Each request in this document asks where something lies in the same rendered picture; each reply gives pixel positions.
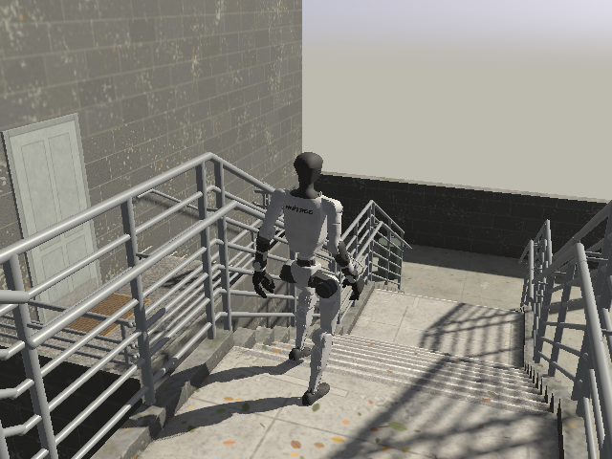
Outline robot left upper arm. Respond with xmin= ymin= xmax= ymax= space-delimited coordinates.
xmin=259 ymin=188 xmax=291 ymax=240

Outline right robot hand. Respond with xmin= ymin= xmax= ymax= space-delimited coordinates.
xmin=342 ymin=276 xmax=364 ymax=300

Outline robot right foot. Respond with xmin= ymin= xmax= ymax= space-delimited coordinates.
xmin=302 ymin=382 xmax=330 ymax=406

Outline left robot hand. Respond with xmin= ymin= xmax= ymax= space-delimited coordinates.
xmin=252 ymin=270 xmax=275 ymax=298

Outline robot right upper arm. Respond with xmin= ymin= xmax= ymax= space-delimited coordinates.
xmin=322 ymin=197 xmax=343 ymax=254

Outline left robot forearm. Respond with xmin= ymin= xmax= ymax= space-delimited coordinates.
xmin=253 ymin=227 xmax=271 ymax=272

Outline right robot forearm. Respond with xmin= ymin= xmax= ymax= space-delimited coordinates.
xmin=334 ymin=241 xmax=360 ymax=283

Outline left robot thigh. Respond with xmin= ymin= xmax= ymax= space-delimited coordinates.
xmin=279 ymin=259 xmax=317 ymax=309

